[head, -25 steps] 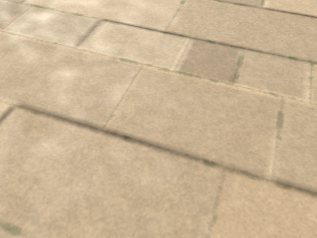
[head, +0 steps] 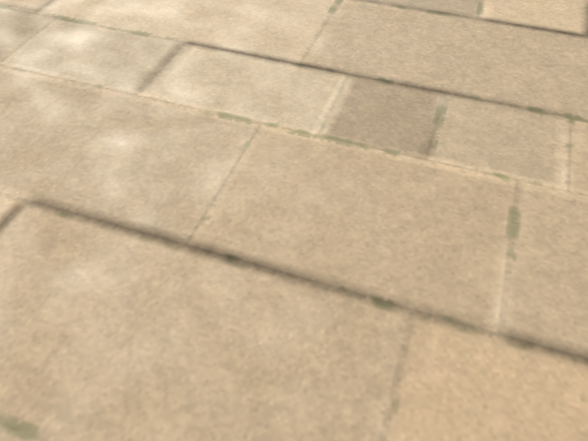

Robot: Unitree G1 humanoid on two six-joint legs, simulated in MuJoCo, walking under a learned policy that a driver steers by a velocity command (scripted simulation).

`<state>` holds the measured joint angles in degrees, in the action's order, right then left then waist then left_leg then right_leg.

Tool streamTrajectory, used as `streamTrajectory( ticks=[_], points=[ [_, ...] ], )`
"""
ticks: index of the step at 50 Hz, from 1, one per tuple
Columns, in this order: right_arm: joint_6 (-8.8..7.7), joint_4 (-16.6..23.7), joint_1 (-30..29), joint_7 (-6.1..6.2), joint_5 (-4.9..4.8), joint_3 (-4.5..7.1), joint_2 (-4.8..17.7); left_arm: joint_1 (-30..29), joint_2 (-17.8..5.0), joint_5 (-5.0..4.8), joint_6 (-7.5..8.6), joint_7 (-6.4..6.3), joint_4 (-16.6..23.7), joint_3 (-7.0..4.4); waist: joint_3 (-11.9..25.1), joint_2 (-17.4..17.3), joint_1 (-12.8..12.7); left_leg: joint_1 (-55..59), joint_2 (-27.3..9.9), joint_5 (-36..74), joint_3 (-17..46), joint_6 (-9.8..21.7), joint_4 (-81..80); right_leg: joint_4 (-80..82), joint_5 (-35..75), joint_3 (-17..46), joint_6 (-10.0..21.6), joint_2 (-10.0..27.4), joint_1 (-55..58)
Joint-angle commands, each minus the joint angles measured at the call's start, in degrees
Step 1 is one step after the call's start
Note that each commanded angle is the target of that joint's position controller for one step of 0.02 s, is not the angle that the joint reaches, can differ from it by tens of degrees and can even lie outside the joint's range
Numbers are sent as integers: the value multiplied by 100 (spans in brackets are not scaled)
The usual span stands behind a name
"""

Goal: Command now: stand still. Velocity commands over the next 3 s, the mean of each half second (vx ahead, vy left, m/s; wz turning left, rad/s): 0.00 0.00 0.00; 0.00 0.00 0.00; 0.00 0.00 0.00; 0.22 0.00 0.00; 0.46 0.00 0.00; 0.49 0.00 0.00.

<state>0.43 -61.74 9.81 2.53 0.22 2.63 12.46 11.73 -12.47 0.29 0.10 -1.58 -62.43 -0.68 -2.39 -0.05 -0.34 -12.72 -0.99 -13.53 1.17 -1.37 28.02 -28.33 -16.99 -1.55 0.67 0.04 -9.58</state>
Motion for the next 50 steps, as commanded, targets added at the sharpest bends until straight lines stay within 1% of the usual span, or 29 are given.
streamTrajectory(
  ticks=[1, 11, 23, 50],
  points=[
    [-45, 88, 68, 22, -1, 76, 578, 181, -585, 0, 47, -21, 129, -87, 16, 15, 10, 216, -87, 706, 49, 157, -383, 698, 424, 226, 89, 220, -448],
    [-53, -130, 267, 30, -9, 13, 495, 454, -485, -9, 61, -27, 83, -60, -29, 17, 23, 140, -80, 625, 32, 145, -424, 751, 397, 225, 106, 201, -468],
    [-52, -247, 460, 40, -21, -39, 422, 727, -386, -20, 68, -33, 75, -43, -47, 6, 31, 104, -79, 680, 22, 142, -423, 740, 565, 213, 119, 182, -456],
    [-41, -273, 697, 60, -39, -64, 327, 1076, -247, -36, 79, -53, 98, -57, -96, 10, 37, 85, -71, 762, 4, 138, -396, 700, 763, 200, 122, 164, -428]
  ],
)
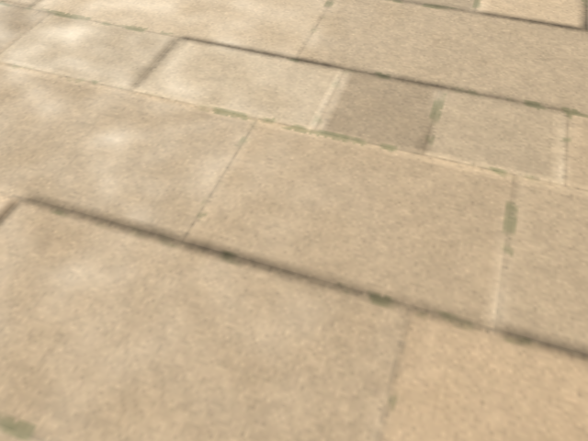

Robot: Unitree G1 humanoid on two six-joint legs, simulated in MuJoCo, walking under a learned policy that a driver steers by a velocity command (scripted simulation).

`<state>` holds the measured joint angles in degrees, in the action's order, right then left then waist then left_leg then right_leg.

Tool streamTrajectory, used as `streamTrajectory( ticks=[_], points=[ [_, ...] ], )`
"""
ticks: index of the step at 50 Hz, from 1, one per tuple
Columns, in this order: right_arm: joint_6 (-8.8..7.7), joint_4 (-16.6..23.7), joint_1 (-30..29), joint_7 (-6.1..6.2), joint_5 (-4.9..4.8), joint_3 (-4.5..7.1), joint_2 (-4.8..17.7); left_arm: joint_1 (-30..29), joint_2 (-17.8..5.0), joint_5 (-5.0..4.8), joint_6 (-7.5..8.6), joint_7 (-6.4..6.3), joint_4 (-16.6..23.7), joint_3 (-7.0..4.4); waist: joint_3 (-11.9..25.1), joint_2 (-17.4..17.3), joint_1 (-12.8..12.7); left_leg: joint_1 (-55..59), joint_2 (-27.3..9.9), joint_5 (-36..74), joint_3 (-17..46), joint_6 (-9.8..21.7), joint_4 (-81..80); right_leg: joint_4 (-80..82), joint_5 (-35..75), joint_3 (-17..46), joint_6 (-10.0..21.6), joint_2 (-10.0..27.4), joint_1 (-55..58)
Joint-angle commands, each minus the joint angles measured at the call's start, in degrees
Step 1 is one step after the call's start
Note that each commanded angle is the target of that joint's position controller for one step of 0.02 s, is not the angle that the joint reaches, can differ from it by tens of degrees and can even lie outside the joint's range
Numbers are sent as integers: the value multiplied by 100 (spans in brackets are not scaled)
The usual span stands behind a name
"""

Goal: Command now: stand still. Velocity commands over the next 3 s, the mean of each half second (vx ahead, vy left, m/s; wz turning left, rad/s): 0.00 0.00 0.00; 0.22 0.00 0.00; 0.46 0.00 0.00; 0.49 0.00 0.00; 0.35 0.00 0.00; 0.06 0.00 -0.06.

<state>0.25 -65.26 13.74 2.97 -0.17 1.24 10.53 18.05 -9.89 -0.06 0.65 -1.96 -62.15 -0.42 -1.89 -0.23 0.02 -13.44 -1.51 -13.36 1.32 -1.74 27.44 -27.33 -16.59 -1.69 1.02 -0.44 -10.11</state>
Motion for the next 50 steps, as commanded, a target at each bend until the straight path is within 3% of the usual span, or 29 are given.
streamTrajectory(
  ticks=[1, 29, 30, 31, 33, 35, 37, 38, 40, 42, 43, 44, 45, 46, 47, 48, 49, 50],
  points=[
    [-23, 80, 312, 16, -1, 75, 516, 452, -500, -2, 24, -16, 70, -85, -148, 28, 1, 156, -19, 745, -11, 175, -336, 599, 724, 213, 87, 211, -375],
    [-31, 111, 500, 25, -12, 86, 425, 604, -402, -14, 34, -28, 72, -110, -207, 27, 2, 137, -10, 729, -24, 172, -317, 580, 717, 207, 82, 201, -381],
    [-26, 55, 606, 26, -9, 71, 354, 713, -364, -13, 26, -36, 12, -105, -65, 66, -1, 191, 75, 223, -125, 177, -281, 640, 118, 181, 106, 162, -319],
    [-21, 45, 619, 34, -39, 82, 358, 753, -473, -53, 6, -55, 0, -149, -139, 161, -28, 41, 248, -598, -308, 212, -61, 703, -907, 241, 207, 148, -376],
    [-80, 187, 415, 29, -66, 109, 386, 844, -805, -134, 11, -86, 71, -263, -553, 562, -148, -778, 418, -1799, -545, 320, 657, 1161, -2893, 1037, 621, 677, -566],
    [-274, 439, 44, -61, -87, 65, 199, 1058, -1175, -169, 119, -74, 92, -406, -904, 1138, -304, -1475, 139, -1285, -445, 433, 1935, 1920, -3485, 2611, 1267, 1833, -578],
    [-437, 621, -151, -164, -165, 107, 301, 852, -1066, -87, 257, -53, 208, -405, -1071, 987, -222, -2230, -268, -1681, -41, 610, 2614, 2035, -2747, 2999, 1432, 2197, -283],
    [-504, 671, -126, -200, -196, 128, 366, 679, -1006, -127, 302, -34, 291, -398, -974, 852, -125, -2259, -392, -1714, 44, 688, 2322, 1940, -2290, 2736, 1283, 2104, -82],
    [-602, 582, 116, -245, -210, 166, 359, 348, -1040, -230, 298, -2, 407, -409, -675, 659, 96, -1129, -186, -1235, -348, 715, 983, 1641, -1446, 1691, 892, 1526, -315],
    [-589, 113, 1086, -271, -161, 263, 318, 308, -1067, -246, 225, 32, 435, -412, -325, 473, 443, 807, 418, -60, -929, 497, 236, 911, -1202, 943, 732, 964, -1245],
    [-556, -41, 1627, -271, -140, 330, 402, 164, -973, -222, 250, 42, 503, -373, -226, 195, 682, 1443, 296, -94, -620, 512, 38, 111, -660, 641, 594, 715, -1664],
    [-556, -96, 2397, -216, -116, 456, 887, -26, -572, -128, 304, 90, 641, -258, 53, -1192, 938, 2040, -1014, -815, 1324, 897, -903, -2155, -451, -81, 224, 204, -2374],
    [-645, -75, 2802, -299, -50, 488, 1378, 43, -181, -194, 430, 95, 836, -186, 297, -2016, 848, 2409, -2109, -1618, 3936, 1756, -1901, -3663, -1467, 226, 189, -326, -3481],
    [-735, 23, 2188, -315, -3, 370, 1077, -82, -448, -327, 519, 106, 900, -234, -156, -1147, 525, 1945, -2336, -2488, 4184, 1877, -1990, -4583, -1231, 697, 341, 140, -4034],
    [-788, 240, 1555, -343, -32, 267, 768, -292, -625, -341, 582, 149, 967, -254, -503, -638, 350, 1613, -2069, -2365, 3423, 1629, -1944, -4734, -531, 760, 489, 431, -4263],
    [-789, 392, 1098, -382, -28, 206, 702, -267, -675, -273, 608, 152, 906, -286, -527, -394, 173, 1378, -1737, -1618, 2604, 1406, -1972, -4524, 45, 658, 510, 625, -4097],
    [-767, 474, 915, -408, -23, 169, 642, -266, -795, -179, 612, 144, 868, -350, -530, -363, 83, 1198, -1460, -814, 1942, 1220, -2008, -4100, 415, 598, 480, 759, -3834],
    [-725, 459, 991, -401, -5, 117, 475, -255, -860, -147, 586, 171, 831, -397, -475, -429, 60, 1109, -1216, -149, 1395, 1067, -2026, -3803, 638, 500, 428, 826, -3532]
  ],
)
Over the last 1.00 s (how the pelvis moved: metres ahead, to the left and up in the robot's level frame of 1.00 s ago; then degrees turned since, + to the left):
0.00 0.00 0.00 0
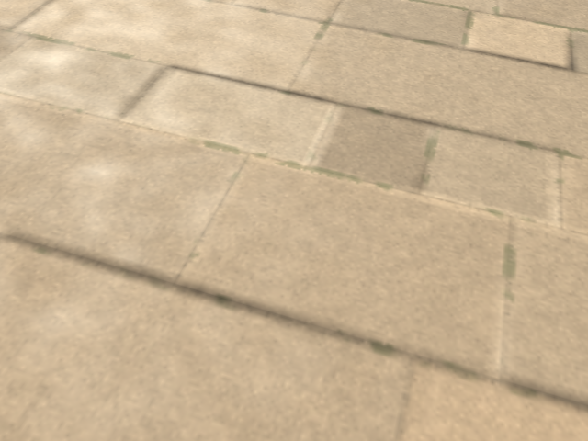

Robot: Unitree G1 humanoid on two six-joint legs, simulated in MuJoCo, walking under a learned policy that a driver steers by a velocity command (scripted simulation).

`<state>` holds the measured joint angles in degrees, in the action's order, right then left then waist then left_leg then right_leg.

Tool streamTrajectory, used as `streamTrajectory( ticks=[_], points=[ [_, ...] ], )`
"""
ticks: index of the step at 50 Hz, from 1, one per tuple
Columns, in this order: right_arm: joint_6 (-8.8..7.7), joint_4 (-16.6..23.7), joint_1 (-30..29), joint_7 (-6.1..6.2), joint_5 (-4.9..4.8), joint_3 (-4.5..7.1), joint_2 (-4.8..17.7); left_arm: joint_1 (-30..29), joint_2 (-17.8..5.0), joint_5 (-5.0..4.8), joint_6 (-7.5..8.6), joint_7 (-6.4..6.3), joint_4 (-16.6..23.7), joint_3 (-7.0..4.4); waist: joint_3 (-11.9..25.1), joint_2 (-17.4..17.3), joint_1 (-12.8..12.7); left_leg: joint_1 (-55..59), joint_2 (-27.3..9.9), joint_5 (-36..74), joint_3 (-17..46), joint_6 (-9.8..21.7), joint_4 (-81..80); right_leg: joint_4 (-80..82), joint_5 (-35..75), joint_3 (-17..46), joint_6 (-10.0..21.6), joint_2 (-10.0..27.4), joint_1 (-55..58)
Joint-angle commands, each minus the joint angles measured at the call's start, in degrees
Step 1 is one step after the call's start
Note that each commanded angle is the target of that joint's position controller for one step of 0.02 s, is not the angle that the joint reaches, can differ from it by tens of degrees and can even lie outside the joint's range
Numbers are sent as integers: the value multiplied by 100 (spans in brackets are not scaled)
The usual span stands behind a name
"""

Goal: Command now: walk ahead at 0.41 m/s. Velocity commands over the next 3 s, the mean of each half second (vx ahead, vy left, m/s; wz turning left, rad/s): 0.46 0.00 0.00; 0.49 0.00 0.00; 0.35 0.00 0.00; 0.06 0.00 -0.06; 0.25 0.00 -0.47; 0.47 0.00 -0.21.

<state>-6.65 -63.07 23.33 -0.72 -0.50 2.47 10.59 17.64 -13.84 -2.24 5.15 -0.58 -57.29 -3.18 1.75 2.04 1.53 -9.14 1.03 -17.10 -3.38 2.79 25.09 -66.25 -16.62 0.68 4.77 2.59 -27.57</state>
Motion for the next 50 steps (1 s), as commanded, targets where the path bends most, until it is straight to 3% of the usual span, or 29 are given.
streamTrajectory(
  ticks=[1, 4, 7, 12, 14, 15, 16, 17, 18, 19, 20, 21, 22, 23, 24, 26, 29, 31, 34, 39, 42, 43, 44, 45, 46, 47, 48, 49, 50],
  points=[
    [-5, 184, 259, -5, 50, -26, 430, -231, -380, 74, 100, 64, 316, -122, -781, -721, -59, 683, -1324, 840, 1516, 581, -1779, 243, 804, 122, -18, 509, -1648],
    [46, 150, 632, 107, 85, -13, 646, -843, -159, 99, 18, 97, 541, -75, -829, -593, 33, 778, -1285, 1974, 1111, 702, -1807, 928, 1188, -67, -226, 475, -1892],
    [94, 267, 639, 188, 85, -1, 786, -1771, -40, 86, 42, 142, 886, 14, -962, -580, 201, 576, -1194, 2042, 826, 688, -1967, 2276, 1764, -236, -312, 297, -1613],
    [121, 204, 949, 221, -21, 62, 854, -2562, -125, 31, 94, 298, 1199, 68, -1165, -652, 275, 1075, -1434, 2235, 627, 701, -1933, 3319, 1963, -332, -140, 96, -1319],
    [157, 226, 852, 227, -21, 110, 929, -2546, -246, 33, 141, 360, 1268, 36, -1016, -706, 99, 1469, -1544, 3114, 521, 616, -1569, 3553, 1709, -360, 36, -15, -1030],
    [178, 261, 761, 229, -2, 141, 1013, -2317, -379, 38, 156, 367, 1239, -24, -763, -827, -83, 1627, -1573, 4140, 480, 554, -1211, 3561, 1532, -443, 130, -169, -587],
    [215, 290, 676, 228, 23, 175, 1100, -1847, -570, 38, 157, 350, 1134, -118, -365, -993, -358, 1722, -1555, 5281, 420, 489, -607, 3488, 1344, -569, 240, -380, 100],
    [262, 336, 542, 217, 48, 167, 1089, -848, -826, 21, 144, 311, 841, -261, 218, -1042, -864, 1466, -1344, 5921, 241, 353, 528, 3536, 1357, -672, 406, -568, 1365],
    [259, 477, 401, 189, 86, 107, 997, 256, -1139, 62, 105, 249, 566, -380, 932, -855, -1317, 175, -1125, 4785, 180, 179, 2122, 3356, 1284, 118, 711, 130, 3250],
    [139, 563, 1206, 80, 68, -138, 87, 994, -1699, 217, 87, 237, 395, -498, 2130, 767, -902, -2127, 8, 879, 284, -207, 4681, 3847, 35, 3169, 1785, 1849, 5531],
    [-67, 463, 1010, 29, -87, -101, 297, 934, -1215, 229, 70, 241, 331, -345, 2406, 903, -983, -2801, 228, -1345, 1238, -86, 5595, 4921, -332, 4579, 1788, 2050, 5507],
    [-162, 736, 303, 25, -250, 34, 763, 256, -903, 159, 93, 243, 402, -247, 1246, 769, -830, -3359, -164, -1098, 1111, 34, 5823, 5018, -187, 3582, 1384, 1802, 4608],
    [-193, 880, -158, 76, -258, 53, 884, -380, -649, 143, 118, 252, 552, -159, 640, 179, -624, -3204, -505, -520, 935, 84, 5561, 5147, 444, 2654, 1160, 1606, 3496],
    [-154, 895, -344, 142, -178, 117, 895, -739, -456, 190, 149, 289, 586, -94, 267, -186, -394, -2883, -723, -165, 818, 79, 5196, 5307, 1006, 1993, 1007, 1378, 2557],
    [-58, 875, -196, 180, -118, 156, 786, -882, -326, 247, 180, 316, 553, -52, 112, -85, -145, -2447, -912, 48, 842, 89, 4884, 5484, 1175, 1488, 895, 1142, 1933],
    [109, 845, 37, 210, -100, 146, 499, -767, -324, 243, 193, 319, 409, -47, -63, 139, 33, -2122, -1011, 115, 770, 68, 4499, 5793, 1198, 1067, 929, 959, 1357],
    [187, 1116, -567, 232, -23, 190, 619, -464, -612, 248, 206, 191, 267, -92, -402, 116, 26, -2665, -1130, 703, 679, -121, 3723, 6082, 1358, 769, 1030, 949, 1197],
    [168, 1289, -1091, 210, 15, 200, 660, -227, -701, 234, 173, 107, 224, -109, -482, 53, -109, -3048, -1138, 1377, 644, -204, 2952, 6117, 1460, 659, 969, 925, 1458],
    [115, 1464, -1766, 136, -6, 152, 563, 56, -787, 178, 125, 46, 194, -118, -537, 66, -312, -2878, -917, 2204, 444, -224, 1690, 6098, 1573, 325, 765, 769, 1661],
    [76, 1743, -2596, -29, -86, 93, 597, 603, -883, 95, 29, 21, -9, -162, -705, 90, -579, -2891, -689, 2092, 349, -159, 725, 5782, 1445, 294, 675, 1060, 2532],
    [22, 1819, -2479, -114, -95, 143, 791, 564, -977, 87, -63, -5, -35, -220, -591, 197, -375, -2556, -559, 1451, 311, 67, 447, 5329, 2018, 376, 531, 1306, 3031],
    [4, 1745, -2122, -117, -92, 209, 925, 431, -1015, 92, -93, -9, -1, -231, -375, 268, -138, -1995, -394, 1290, 169, 167, 368, 4900, 2881, 287, 445, 1247, 3059],
    [-2, 1496, -1307, -97, -75, 340, 1141, 324, -932, 108, -128, -6, 32, -198, 103, 210, 274, -926, -181, 1284, -6, 310, 290, 3923, 3742, 48, 305, 966, 2905],
    [0, 1222, -197, -49, -22, 487, 1551, 336, -713, 179, -136, -4, 143, -101, 927, -167, 663, 784, -761, 1317, 644, 621, 454, 2311, 3149, -240, 97, 627, 1988],
    [31, 1064, 451, -50, 62, 630, 2171, 1033, 27, 214, -20, 56, 226, 117, 1742, -1657, 414, 3013, -2207, 501, 3358, 1568, -9, -20, 433, -390, -331, -412, -410],
    [28, 1067, 488, -78, 41, 479, 1677, 911, -256, 106, 139, 91, 144, 72, 2112, -1652, 494, 3228, -2425, -67, 4693, 1677, -833, -874, -1544, 510, -266, -502, -1196],
    [7, 1153, -53, -79, 1, 368, 1344, 353, -745, -49, 224, 111, 304, -55, 1225, -1281, 412, 2554, -2227, -82, 3816, 1318, -828, -1187, -1233, 562, -133, -138, -1721],
    [13, 1298, -591, -74, 7, 294, 1134, -38, -778, -52, 247, 83, 404, -58, 720, -835, 268, 1687, -2006, 394, 2973, 1121, -905, -1000, -675, 405, -81, 192, -1637],
    [17, 1349, -969, -93, 48, 235, 956, -219, -729, 31, 215, 41, 417, -91, 329, -550, 93, 858, -1772, 869, 2372, 1022, -1098, -595, -263, 322, -94, 402, -1378]
  ],
)
Over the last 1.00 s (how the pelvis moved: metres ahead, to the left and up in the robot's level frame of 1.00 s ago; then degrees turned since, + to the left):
0.10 0.06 0.00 0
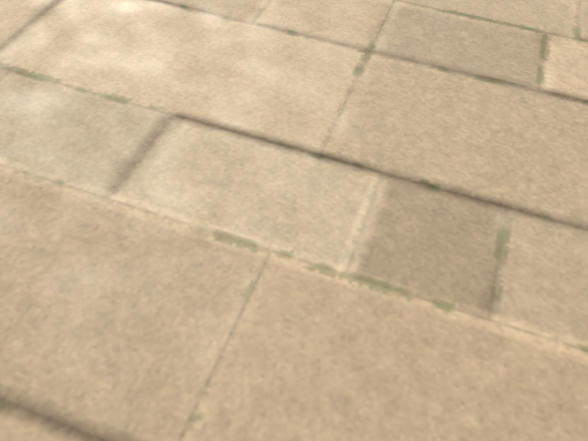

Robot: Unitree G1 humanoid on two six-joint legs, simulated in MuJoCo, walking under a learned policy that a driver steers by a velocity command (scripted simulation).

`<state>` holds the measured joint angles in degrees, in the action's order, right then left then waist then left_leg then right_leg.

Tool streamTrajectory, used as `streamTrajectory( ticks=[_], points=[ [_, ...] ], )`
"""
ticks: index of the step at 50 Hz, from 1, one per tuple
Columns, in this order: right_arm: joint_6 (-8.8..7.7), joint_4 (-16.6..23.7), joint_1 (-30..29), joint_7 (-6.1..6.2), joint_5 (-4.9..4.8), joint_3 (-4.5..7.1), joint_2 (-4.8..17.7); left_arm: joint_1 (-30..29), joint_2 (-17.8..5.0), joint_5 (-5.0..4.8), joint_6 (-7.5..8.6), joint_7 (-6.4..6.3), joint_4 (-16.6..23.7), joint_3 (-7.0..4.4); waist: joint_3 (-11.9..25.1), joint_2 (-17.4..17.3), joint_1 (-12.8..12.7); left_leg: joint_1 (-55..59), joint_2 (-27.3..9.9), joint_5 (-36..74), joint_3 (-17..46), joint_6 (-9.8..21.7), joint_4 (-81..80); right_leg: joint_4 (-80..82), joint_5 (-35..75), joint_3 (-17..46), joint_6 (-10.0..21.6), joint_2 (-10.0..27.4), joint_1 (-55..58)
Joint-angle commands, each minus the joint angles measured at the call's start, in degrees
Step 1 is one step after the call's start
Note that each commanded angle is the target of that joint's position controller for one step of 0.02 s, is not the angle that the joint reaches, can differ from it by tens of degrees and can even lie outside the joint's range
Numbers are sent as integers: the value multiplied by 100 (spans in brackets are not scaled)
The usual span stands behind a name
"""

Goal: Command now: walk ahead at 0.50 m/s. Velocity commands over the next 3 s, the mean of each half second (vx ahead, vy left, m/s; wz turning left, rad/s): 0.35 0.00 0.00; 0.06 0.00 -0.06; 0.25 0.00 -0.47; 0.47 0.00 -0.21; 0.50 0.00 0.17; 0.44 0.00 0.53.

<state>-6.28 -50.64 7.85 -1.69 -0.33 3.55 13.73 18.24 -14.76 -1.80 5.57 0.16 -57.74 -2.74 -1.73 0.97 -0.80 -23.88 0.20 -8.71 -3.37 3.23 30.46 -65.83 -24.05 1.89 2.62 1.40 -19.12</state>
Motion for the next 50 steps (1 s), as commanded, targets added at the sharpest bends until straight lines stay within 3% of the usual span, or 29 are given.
streamTrajectory(
  ticks=[1, 3, 5, 9, 12, 14, 16, 18, 19, 20, 21, 22, 23, 24, 25, 26, 28, 30, 33, 35, 36, 37, 38, 40, 43, 46, 48, 50],
  points=[
    [-37, 104, 414, -11, 78, 80, 499, -202, -563, 38, 85, -62, 436, -173, 505, -528, 124, 1805, -1467, 275, 1926, 877, -1828, -294, 757, 235, 118, 700, -1843],
    [-60, -8, 529, -17, 83, 83, 494, -8, -310, 60, -66, -73, 373, -159, 402, -599, -17, 1381, -1314, 603, 1534, 932, -2103, 17, 985, 161, 64, 752, -1494],
    [-78, -113, 734, 44, 77, 123, 672, -224, -297, 89, -126, -89, 461, -179, 231, -484, -44, 1356, -1301, 984, 1283, 1006, -2260, 429, 1366, 130, -30, 775, -1769],
    [-14, -239, 1077, 174, 41, 124, 736, -1045, -254, 143, -107, -56, 732, -190, 20, -423, 130, 1661, -1218, 1169, 930, 905, -2382, 1755, 2478, 75, -177, 725, -2252],
    [42, -311, 1181, 228, 50, 94, 745, -1576, -101, 161, -59, 2, 864, -118, -130, -438, 251, 1490, -951, 2313, 372, 700, -2177, 2881, 3091, -244, -187, 404, -1636],
    [96, -432, 1397, 246, 38, 91, 772, -1810, -74, 156, -51, 51, 923, -87, -71, -493, 358, 1671, -985, 2631, 292, 660, -1944, 3207, 3227, -331, -172, 234, -1334],
    [162, -514, 1424, 266, 19, 88, 756, -1890, -148, 153, -37, 103, 966, -85, -34, -577, 352, 2028, -1113, 2869, 359, 619, -1607, 3464, 3052, -270, -69, 159, -1265],
    [215, -541, 1267, 295, -8, 122, 829, -1636, -377, 183, 5, 136, 931, -146, 141, -670, 137, 2358, -1238, 3125, 520, 495, -1158, 3704, 2686, -194, 101, 78, -958],
    [237, -522, 1100, 309, -35, 136, 864, -1219, -505, 217, 33, 130, 795, -204, 345, -653, -112, 2423, -1137, 3384, 491, 378, -709, 3983, 2840, -270, 201, -44, -438],
    [246, -516, 1171, 303, -15, 121, 808, -680, -759, 271, 65, 105, 591, -297, 695, -401, -287, 2333, -787, 3281, 348, 180, 61, 4237, 3961, -292, 318, -27, 416],
    [219, -446, 1484, 293, 118, 39, 573, -132, -1131, 381, 71, 72, 481, -361, 1485, 223, -237, 1324, -378, 1586, 170, -85, 1359, 3597, 6530, 498, 675, 870, 2093],
    [199, -663, 2361, 238, 100, -176, -92, 56, -1010, 373, -6, 57, 395, -282, 2348, 1414, 3, -97, 223, -2470, 272, -436, 3149, 3528, 7547, 1979, 1777, 2201, 3641],
    [216, -759, 2266, 212, -15, -89, 291, 108, -625, 234, -70, 92, 397, -173, 2627, 981, -142, -271, 149, -3295, 926, -507, 3768, 3818, 6495, 2336, 1843, 2113, 3391],
    [261, -603, 1729, 224, -124, -5, 582, -351, -600, 165, -98, 91, 475, -152, 1962, 704, -121, -644, -60, -3089, 901, -521, 3931, 4096, 5325, 1952, 1609, 1896, 2707],
    [343, -513, 1299, 291, -117, 16, 607, -821, -509, 186, -121, 61, 575, -111, 1420, 335, -42, -726, -256, -2733, 766, -555, 3745, 4362, 4349, 1663, 1382, 1672, 1955],
    [445, -474, 1076, 362, -56, 53, 595, -1187, -392, 227, -140, 32, 637, -59, 1026, 197, 74, -562, -410, -2454, 735, -587, 3394, 4638, 3645, 1427, 1242, 1528, 1175],
    [616, -503, 1190, 451, -6, 28, 367, -1534, -399, 337, -206, -5, 640, -64, 771, 537, 319, 258, -481, -2096, 607, -594, 2381, 5019, 2664, 1001, 1020, 1181, 123],
    [669, -583, 1269, 504, 10, 0, 226, -1518, -428, 380, -247, -51, 600, -78, 831, 677, 346, 776, -383, -1800, 451, -565, 1612, 5133, 2381, 738, 1009, 1032, -148],
    [728, -704, 1309, 462, 56, 7, 238, -1565, -469, 242, -323, -104, 554, -78, 884, 594, 437, 1497, -286, -513, 272, -442, 551, 5257, 819, 615, 838, 942, -414],
    [760, -706, 1187, 418, 178, 18, 291, -1442, -344, 177, -376, -116, 449, -37, 569, 479, 436, 1777, -276, -240, 244, -265, -7, 5340, -622, 540, 424, 722, -757],
    [759, -628, 1074, 422, 215, 19, 403, -1317, -295, 191, -395, -115, 383, -18, 261, 318, 364, 1601, -514, -426, 504, -131, -448, 5243, -941, 473, 171, 577, -812],
    [745, -612, 931, 445, 155, 86, 745, -1123, -350, 195, -421, -133, 365, -59, -43, -143, 100, 960, -611, -1346, 607, 1, -635, 5083, -727, 176, -11, 262, -592],
    [688, -671, 858, 436, 107, 89, 679, -1132, -347, 208, -435, -172, 351, -62, -198, -483, 79, 236, -554, -2071, 655, 10, -897, 4785, -200, -49, -98, 94, 11],
    [551, -708, 639, 424, 123, 33, 436, -1028, -258, 217, -439, -207, 291, -50, -163, -794, -46, -98, -554, -1966, 679, -170, -1192, 4382, 618, -122, -43, 81, 657],
    [426, -746, 674, 415, 86, 32, 398, -927, -285, 226, -454, -197, 182, -63, -47, -560, -16, 302, -489, -1326, 567, -276, -1027, 4216, 1107, -137, 67, 79, 601],
    [440, -661, 827, 536, 43, 166, 738, -1345, -476, 136, -468, -185, 448, -136, 70, -380, 168, 849, -535, -694, 495, -131, -655, 3854, 1712, -112, 163, 0, 29],
    [484, -643, 1074, 618, 38, 233, 810, -1416, -450, 120, -500, -173, 580, -171, 221, -445, 262, 1141, -750, -254, 625, 23, -551, 3439, 2137, -147, 163, -92, -285],
    [519, -580, 1194, 687, 42, 294, 900, -1393, -387, 143, -553, -152, 689, -192, 281, -649, 302, 1415, -1226, 416, 966, 269, -542, 2915, 2126, -223, 95, -183, -706]
  ],
)
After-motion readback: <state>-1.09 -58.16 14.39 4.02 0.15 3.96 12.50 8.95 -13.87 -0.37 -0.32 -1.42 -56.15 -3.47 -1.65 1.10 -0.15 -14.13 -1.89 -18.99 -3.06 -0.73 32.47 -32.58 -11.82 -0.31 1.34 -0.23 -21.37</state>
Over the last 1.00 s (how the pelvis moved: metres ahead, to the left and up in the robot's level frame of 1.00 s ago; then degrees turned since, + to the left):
0.57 0.02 -0.01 0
